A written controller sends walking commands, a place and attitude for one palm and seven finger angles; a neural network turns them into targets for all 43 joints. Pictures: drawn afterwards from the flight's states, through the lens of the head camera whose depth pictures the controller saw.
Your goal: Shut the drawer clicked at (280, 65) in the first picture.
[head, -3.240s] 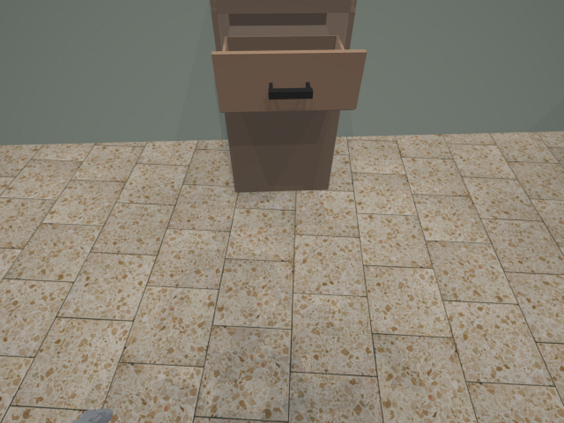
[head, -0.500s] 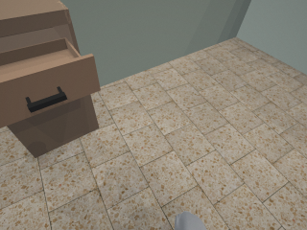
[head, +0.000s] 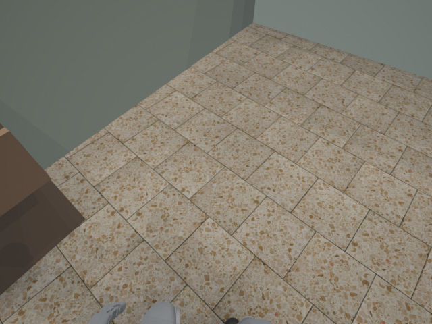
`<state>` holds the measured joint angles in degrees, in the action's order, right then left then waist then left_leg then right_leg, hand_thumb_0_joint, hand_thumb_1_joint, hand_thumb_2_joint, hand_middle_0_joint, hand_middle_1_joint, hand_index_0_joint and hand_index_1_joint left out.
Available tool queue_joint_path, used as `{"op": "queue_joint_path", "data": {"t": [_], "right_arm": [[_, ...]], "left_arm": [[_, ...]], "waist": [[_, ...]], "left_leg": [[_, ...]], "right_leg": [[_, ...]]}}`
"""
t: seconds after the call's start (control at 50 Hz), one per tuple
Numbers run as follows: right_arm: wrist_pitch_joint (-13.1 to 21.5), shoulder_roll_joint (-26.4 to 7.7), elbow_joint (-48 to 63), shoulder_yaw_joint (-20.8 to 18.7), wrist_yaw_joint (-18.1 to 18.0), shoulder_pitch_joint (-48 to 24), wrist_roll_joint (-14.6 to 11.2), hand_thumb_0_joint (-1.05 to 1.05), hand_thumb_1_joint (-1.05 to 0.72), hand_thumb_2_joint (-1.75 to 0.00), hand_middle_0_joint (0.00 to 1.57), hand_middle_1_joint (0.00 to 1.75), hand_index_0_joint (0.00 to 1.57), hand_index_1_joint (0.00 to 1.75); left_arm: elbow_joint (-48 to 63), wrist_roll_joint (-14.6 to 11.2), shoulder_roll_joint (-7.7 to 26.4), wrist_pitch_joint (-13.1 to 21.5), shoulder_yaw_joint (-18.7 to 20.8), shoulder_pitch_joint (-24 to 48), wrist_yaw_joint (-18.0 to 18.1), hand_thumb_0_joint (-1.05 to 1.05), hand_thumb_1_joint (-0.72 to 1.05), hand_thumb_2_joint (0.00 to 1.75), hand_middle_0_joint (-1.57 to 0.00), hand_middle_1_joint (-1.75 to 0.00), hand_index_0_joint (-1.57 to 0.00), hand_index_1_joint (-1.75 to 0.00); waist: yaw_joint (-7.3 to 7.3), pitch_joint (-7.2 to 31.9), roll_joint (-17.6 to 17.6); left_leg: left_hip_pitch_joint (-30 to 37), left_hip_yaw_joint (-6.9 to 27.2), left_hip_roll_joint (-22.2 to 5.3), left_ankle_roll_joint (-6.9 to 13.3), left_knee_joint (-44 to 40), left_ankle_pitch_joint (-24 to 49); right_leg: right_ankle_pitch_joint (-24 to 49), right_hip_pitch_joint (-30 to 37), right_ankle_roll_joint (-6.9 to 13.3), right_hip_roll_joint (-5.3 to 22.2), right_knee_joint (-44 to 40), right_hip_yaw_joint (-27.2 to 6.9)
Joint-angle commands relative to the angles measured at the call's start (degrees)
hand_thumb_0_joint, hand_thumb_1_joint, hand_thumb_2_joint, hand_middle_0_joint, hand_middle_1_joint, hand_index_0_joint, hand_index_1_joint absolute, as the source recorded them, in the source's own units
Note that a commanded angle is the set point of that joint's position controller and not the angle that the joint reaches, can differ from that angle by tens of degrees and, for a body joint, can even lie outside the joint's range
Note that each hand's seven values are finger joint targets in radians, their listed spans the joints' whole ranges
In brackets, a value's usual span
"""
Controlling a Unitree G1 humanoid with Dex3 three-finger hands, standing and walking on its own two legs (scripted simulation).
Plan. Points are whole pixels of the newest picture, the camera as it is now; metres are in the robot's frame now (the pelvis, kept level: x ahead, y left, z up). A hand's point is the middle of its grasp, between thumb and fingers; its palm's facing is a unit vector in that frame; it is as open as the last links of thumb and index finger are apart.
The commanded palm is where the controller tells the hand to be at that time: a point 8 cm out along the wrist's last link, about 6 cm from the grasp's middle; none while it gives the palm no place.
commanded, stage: walk to a spot facing it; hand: left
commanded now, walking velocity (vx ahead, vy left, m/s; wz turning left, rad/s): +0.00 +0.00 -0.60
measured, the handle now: out of the picture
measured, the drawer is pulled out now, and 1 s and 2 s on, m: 0.30 0.30 0.30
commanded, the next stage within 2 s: turn to face it in 0.92 s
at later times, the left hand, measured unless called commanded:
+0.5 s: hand out of the picture +0.12 +0.24 -0.16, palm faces -0.24 -0.95 -0.19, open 7.4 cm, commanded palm none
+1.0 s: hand (165, 292) +0.20 +0.12 -0.14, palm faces -0.52 -0.83 -0.23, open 7.4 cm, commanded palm none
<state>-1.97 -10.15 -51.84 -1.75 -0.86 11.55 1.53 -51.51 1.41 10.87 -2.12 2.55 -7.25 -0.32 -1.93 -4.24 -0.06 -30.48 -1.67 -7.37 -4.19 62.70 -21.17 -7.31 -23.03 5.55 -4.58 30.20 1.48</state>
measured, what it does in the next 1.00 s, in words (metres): steps on the spot, turning right: left foot, then right foot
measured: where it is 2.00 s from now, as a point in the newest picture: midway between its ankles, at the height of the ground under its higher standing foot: outside the picture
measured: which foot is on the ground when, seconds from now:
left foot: up 0.00-0.16, down 0.18-0.66, up 0.68-1.00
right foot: down 0.00-0.18, up 0.20-0.64, down 0.66-1.00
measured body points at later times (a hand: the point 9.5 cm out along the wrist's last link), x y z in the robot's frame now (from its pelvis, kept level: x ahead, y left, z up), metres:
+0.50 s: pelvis +0.02 +0.05 +0.02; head +0.06 +0.07 +0.46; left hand +0.13 +0.29 -0.15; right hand +0.01 -0.21 -0.11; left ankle +0.01 +0.15 -0.73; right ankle -0.03 -0.10 -0.66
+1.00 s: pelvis +0.03 -0.01 +0.02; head +0.05 -0.02 +0.47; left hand +0.23 +0.16 -0.12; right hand -0.05 -0.26 -0.13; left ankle +0.14 +0.11 -0.68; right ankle -0.03 -0.08 -0.73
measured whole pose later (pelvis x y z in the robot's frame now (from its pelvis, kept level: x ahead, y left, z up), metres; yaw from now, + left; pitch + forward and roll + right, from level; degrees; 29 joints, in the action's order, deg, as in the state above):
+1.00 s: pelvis +0.03 -0.01 +0.02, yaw -34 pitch +0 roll +1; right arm -1.8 -13.5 -52.6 -3.3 0.7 12.3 1.5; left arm -52.6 1.5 11.6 0.2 2.8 -13.4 -1.1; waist 0.1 -1.8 -0.4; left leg -26.7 -2.8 -5.7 -5.2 50.8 -19.7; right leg -14.2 -10.8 3.0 -3.1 24.8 -3.2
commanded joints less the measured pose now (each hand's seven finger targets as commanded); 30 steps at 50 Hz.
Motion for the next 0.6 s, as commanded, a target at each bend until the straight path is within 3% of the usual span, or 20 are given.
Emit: {"op": "queue_joint_path", "data": {"t": [0.0, 0.08, 0.12, 0.14, 0.16, 0.18, 0.2, 0.22, 0.24, 0.28, 0.34, 0.44, 0.54, 0.58], "right_arm": [[0.4, -6.0, 3.3, -2.0, -0.4, 3.1, -0.1, 0.00, -0.90, -0.90, 0.20, 0.30, 0.20, 0.30], [1.2, -6.0, 4.9, -2.0, -0.7, 1.7, -0.9, 0.00, -0.90, -0.90, 0.20, 0.30, 0.20, 0.30], [1.7, -6.6, 4.1, -2.2, -1.2, 5.8, -1.3, 0.00, -0.90, -0.90, 0.20, 0.30, 0.20, 0.30], [2.1, -7.9, 3.6, -2.5, -1.6, 7.9, -1.3, 0.00, -0.90, -0.90, 0.20, 0.30, 0.20, 0.30], [2.5, -12.5, 4.3, -3.2, -1.9, 8.6, -0.6, 0.00, -0.90, -0.90, 0.20, 0.30, 0.20, 0.30], [2.0, -15.2, 6.5, -3.6, -1.5, 2.0, -0.5, 0.00, -0.90, -0.90, 0.20, 0.30, 0.20, 0.30], [2.2, -12.2, 6.7, -2.9, -1.7, -1.4, -0.3, 0.00, -0.90, -0.90, 0.20, 0.30, 0.20, 0.30], [2.5, -10.5, 7.6, -2.2, -1.9, -3.5, -0.2, 0.00, -0.90, -0.90, 0.20, 0.30, 0.20, 0.30], [2.9, -9.6, 8.0, -1.9, -2.0, -5.3, -0.3, 0.00, -0.90, -0.90, 0.20, 0.30, 0.20, 0.30], [3.3, -9.6, 6.8, -2.0, -1.9, -2.2, -0.3, 0.00, -0.90, -0.90, 0.20, 0.30, 0.20, 0.30], [3.2, -10.4, 4.6, -2.5, -1.9, 3.3, -0.5, 0.00, -0.90, -0.90, 0.20, 0.30, 0.20, 0.30], [2.6, -11.5, 2.3, -3.5, -1.5, 6.5, -0.3, 0.00, -0.90, -0.90, 0.20, 0.30, 0.20, 0.30], [2.4, -13.0, 1.2, -4.6, -0.9, 6.0, 0.1, 0.00, -0.90, -0.90, 0.20, 0.30, 0.20, 0.30], [2.4, -13.1, 1.2, -4.8, -0.7, 4.9, -0.1, 0.00, -0.90, -0.90, 0.20, 0.30, 0.20, 0.30]], "left_arm": [[4.8, 0.0, 11.4, 1.0, 3.8, -2.7, 0.4, 0.00, 0.90, 0.90, -0.20, -0.30, -0.20, -0.30], [5.5, 0.1, 11.9, 0.4, 4.3, -4.2, 0.3, 0.00, 0.90, 0.90, -0.20, -0.30, -0.20, -0.30], [6.0, -0.2, 11.7, 0.1, 4.3, -2.9, 0.4, 0.00, 0.90, 0.90, -0.20, -0.30, -0.20, -0.30], [6.3, -0.5, 10.1, 0.0, 4.0, -2.5, 0.4, 0.00, 0.90, 0.90, -0.20, -0.30, -0.20, -0.30], [7.5, -1.1, 6.8, 0.0, 3.5, -2.8, -0.2, 0.00, 0.90, 0.90, -0.20, -0.30, -0.20, -0.30], [7.7, -0.4, 7.9, -0.1, 3.7, -4.2, -0.5, 0.00, 0.90, 0.90, -0.20, -0.30, -0.20, -0.30], [5.7, 0.6, 10.3, -0.4, 4.7, -3.8, -0.7, 0.00, 0.90, 0.90, -0.20, -0.30, -0.20, -0.30], [4.6, 0.4, 9.9, -0.4, 5.1, -5.4, -1.2, 0.00, 0.90, 0.90, -0.20, -0.30, -0.20, -0.30], [3.9, 0.2, 9.0, -0.4, 4.9, -7.6, -1.5, 0.00, 0.90, 0.90, -0.20, -0.30, -0.20, -0.30], [3.3, -0.1, 7.3, -0.6, 4.3, -7.6, -1.6, 0.00, 0.90, 0.90, -0.20, -0.30, -0.20, -0.30], [3.5, -0.2, 6.6, -0.8, 3.7, -4.5, -1.7, 0.00, 0.90, 0.90, -0.20, -0.30, -0.20, -0.30], [3.9, -0.3, 5.6, -1.1, 3.0, -0.2, -1.8, 0.00, 0.90, 0.90, -0.20, -0.30, -0.20, -0.30], [4.3, -0.2, 5.0, -0.5, 2.7, 1.1, -1.7, 0.00, 0.90, 0.90, -0.20, -0.30, -0.20, -0.30], [4.0, -0.2, 5.8, 0.2, 2.9, -1.2, -1.5, 0.00, 0.90, 0.90, -0.20, -0.30, -0.20, -0.30]], "waist": [[2.35, 6.6, 7.6], [3.29, 8.2, 8.9], [1.07, 10.1, 9.2], [-0.19, 10.4, 5.7], [-0.78, 9.2, -9.2], [1.30, 5.2, -18.4], [1.65, 2.2, -12.9], [3.44, 2.0, -7.6], [4.72, 3.1, -6.1], [3.55, 4.7, -7.6], [0.99, 5.1, -7.9], [-0.90, 3.8, -11.2], [-0.87, 4.2, -13.8], [1.02, 6.0, -12.3]], "left_leg": [[6.4, -0.4, 3.4, 0.5, -10.0, -2.0], [11.2, 0.5, 6.8, 2.0, -21.9, -4.4], [19.8, 0.3, 7.7, 2.9, -34.1, 0.5], [28.0, 2.4, 4.6, 4.0, -42.0, 3.3], [32.8, 16.5, -8.2, 8.2, -50.8, -1.1], [27.1, 23.5, -19.5, 11.8, -52.2, 1.6], [20.6, 19.4, -17.4, 12.0, -50.7, 8.7], [18.6, 13.0, -13.9, 11.7, -48.8, 15.2], [19.7, 8.0, -11.7, 10.8, -46.7, 22.4], [25.1, 2.1, -9.0, 10.3, -43.7, 33.6], [31.3, 0.2, -9.5, 10.9, -41.6, 40.8], [31.6, -2.9, -11.4, 11.4, -40.5, 41.6], [28.8, -5.3, -13.2, 10.7, -37.4, 40.4], [27.0, -7.0, -13.4, 8.5, -32.8, 38.8]], "right_leg": [[-13.9, 1.2, 4.2, 14.4, -15.8, -20.5], [-7.4, 4.4, 4.1, 13.8, -14.4, -25.3], [-4.7, 2.9, 1.3, 12.1, -11.9, -24.5], [-7.1, -2.8, -1.6, 8.9, -7.9, -21.4], [-14.4, -12.9, -5.2, 1.3, 4.2, -13.3], [-22.6, -18.0, -7.5, 0.6, 20.1, -4.4], [-19.5, -15.8, -8.2, 3.1, 28.7, -7.1], [-16.8, -13.3, -8.4, 3.4, 34.7, -5.9], [-15.3, -13.4, -8.8, 4.0, 37.5, -4.6], [-14.0, -13.8, -9.7, 4.4, 39.2, -3.2], [-14.9, -14.4, -10.4, 5.4, 34.2, -0.8], [-16.4, -10.1, -10.0, 7.0, 24.1, 2.0], [-17.4, -2.6, -7.8, 5.8, 13.9, 4.6], [-12.2, 4.0, -6.5, 5.4, 4.8, 4.6]]}}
